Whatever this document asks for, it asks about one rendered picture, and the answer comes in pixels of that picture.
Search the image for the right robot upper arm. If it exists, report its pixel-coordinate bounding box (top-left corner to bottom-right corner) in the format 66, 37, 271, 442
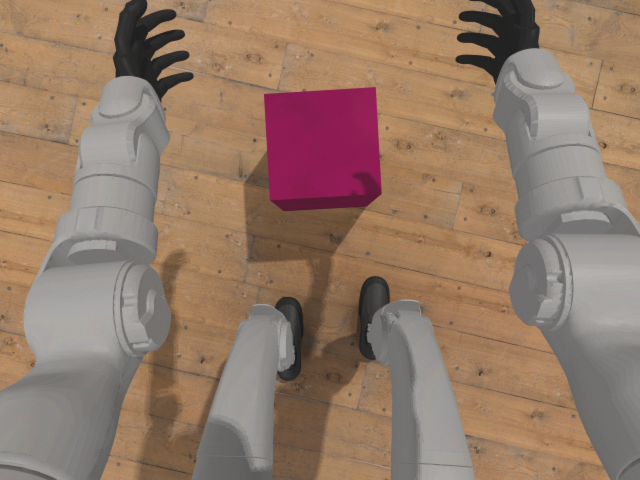
509, 233, 640, 480

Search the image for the robot left shin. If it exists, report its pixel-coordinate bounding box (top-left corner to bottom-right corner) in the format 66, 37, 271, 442
236, 304, 295, 371

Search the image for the robot right shin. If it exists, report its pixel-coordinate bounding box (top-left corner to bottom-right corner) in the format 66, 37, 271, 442
367, 299, 434, 355

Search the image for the left robot forearm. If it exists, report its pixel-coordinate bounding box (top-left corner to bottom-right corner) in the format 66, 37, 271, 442
24, 76, 170, 354

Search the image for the right robot hand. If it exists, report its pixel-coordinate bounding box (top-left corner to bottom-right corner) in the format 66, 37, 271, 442
456, 0, 540, 85

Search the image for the robot shin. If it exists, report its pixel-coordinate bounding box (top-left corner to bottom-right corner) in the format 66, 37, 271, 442
236, 304, 295, 371
367, 299, 434, 355

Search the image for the carton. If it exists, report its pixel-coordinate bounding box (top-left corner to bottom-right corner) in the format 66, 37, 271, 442
264, 87, 382, 211

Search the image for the right robot forearm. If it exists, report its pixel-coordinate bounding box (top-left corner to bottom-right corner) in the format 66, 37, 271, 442
493, 48, 640, 241

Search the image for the left robot hand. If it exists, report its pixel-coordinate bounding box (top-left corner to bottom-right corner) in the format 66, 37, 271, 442
113, 0, 194, 102

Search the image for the left robot upper arm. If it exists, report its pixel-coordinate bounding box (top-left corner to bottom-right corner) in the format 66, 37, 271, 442
0, 260, 171, 480

